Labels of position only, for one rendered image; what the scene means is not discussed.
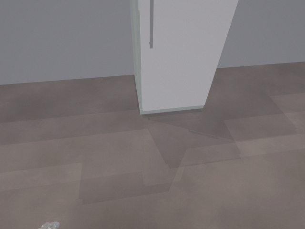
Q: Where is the fridge door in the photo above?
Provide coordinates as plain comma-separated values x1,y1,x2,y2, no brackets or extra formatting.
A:
139,0,239,111

